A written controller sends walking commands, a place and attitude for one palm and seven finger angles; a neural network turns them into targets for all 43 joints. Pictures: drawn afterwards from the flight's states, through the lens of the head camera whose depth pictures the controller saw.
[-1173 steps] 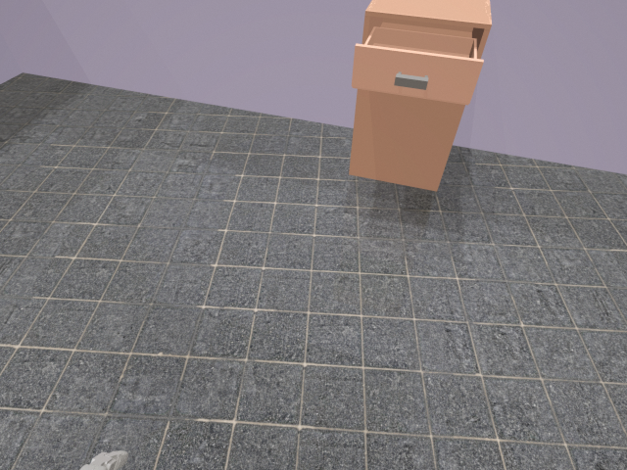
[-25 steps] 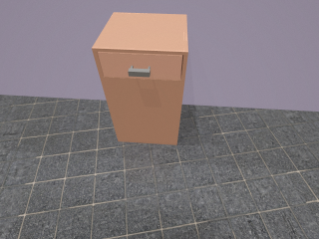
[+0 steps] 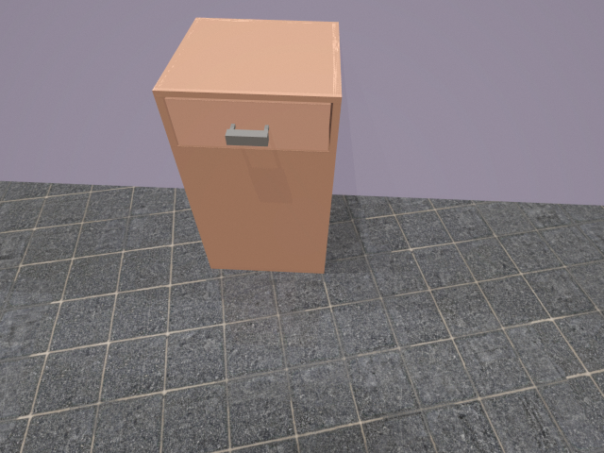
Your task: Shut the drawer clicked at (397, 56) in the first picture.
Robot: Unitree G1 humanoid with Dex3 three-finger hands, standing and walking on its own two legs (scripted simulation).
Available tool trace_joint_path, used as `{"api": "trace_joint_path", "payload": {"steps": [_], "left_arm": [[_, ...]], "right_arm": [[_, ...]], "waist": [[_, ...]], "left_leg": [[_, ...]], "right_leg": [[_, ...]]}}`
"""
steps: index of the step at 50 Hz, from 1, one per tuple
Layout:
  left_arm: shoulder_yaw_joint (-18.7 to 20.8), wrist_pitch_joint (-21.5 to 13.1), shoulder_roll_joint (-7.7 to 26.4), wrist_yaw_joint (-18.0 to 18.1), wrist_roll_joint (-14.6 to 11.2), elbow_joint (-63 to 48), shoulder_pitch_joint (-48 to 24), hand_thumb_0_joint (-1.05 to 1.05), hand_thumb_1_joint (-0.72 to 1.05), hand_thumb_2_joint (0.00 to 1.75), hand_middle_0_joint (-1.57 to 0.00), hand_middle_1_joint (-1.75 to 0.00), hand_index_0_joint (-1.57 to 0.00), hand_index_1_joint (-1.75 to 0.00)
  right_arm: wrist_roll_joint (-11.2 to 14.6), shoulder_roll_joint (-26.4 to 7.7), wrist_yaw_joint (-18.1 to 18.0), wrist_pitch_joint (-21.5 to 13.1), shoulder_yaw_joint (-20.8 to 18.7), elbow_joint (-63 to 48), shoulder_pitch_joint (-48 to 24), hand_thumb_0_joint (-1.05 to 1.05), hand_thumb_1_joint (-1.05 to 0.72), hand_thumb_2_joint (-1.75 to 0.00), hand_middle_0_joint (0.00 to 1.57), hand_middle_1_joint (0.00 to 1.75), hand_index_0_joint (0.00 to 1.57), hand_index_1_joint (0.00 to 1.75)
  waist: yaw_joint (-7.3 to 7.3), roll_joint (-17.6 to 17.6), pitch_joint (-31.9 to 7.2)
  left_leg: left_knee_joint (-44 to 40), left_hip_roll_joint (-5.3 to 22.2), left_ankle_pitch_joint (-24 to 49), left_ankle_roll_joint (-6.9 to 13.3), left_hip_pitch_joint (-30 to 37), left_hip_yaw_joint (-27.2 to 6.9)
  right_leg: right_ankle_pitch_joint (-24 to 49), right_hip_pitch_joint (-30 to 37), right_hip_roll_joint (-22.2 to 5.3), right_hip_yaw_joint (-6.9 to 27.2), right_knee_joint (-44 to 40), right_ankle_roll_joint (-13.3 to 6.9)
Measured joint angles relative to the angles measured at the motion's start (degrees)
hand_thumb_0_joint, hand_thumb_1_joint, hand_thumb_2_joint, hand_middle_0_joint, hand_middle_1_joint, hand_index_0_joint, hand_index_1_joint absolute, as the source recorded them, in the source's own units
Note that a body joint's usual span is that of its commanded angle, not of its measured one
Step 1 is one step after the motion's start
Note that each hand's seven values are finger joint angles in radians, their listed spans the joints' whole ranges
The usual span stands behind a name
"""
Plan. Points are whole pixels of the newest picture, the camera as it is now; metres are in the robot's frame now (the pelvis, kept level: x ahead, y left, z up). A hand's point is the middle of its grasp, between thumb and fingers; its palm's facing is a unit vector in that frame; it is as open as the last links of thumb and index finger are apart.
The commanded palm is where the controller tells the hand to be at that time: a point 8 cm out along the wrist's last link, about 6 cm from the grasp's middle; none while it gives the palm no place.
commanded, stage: look to check the result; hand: left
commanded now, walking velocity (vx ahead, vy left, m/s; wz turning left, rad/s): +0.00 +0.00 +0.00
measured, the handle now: (248, 132) +0.84 +0.18 -0.09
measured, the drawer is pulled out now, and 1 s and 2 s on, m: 0.00 0.00 0.00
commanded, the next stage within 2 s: stand and wait in 0.46 s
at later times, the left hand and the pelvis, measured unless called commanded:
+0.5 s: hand out of the picture +0.02 +0.18 -0.17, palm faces +0.03 -0.97 -0.22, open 7.4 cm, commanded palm none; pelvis +0.01 -0.01 +0.00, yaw +0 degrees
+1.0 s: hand out of the picture +0.05 +0.19 -0.17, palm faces +0.02 -0.97 -0.25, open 7.4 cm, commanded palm none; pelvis +0.02 -0.01 +0.00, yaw +0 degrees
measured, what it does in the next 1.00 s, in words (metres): stands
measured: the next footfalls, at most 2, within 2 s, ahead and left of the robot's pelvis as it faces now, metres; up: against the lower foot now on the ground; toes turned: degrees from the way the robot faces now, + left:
none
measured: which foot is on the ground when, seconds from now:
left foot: down 0.00-1.00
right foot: down 0.00-1.00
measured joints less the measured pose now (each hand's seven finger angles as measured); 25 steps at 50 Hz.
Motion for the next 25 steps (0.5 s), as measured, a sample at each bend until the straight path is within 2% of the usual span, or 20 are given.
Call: {"api": "trace_joint_path", "payload": {"steps": [25], "left_arm": [[0.2,-0.3,0.5,0.1,0.0,1.2,1.3,0.01,0.91,0.90,-0.20,-0.30,-0.20,-0.30]], "right_arm": [[0.1,-1.0,-0.3,-0.2,0.0,0.0,-1.9,0.01,-0.91,-0.90,0.20,0.30,0.20,0.30]], "waist": [[0.70,0.0,-0.3]], "left_leg": [[-0.9,0.7,-0.7,-0.8,1.9,-0.2]], "right_leg": [[-0.3,2.2,0.8,-0.1,-1.8,-0.6]]}}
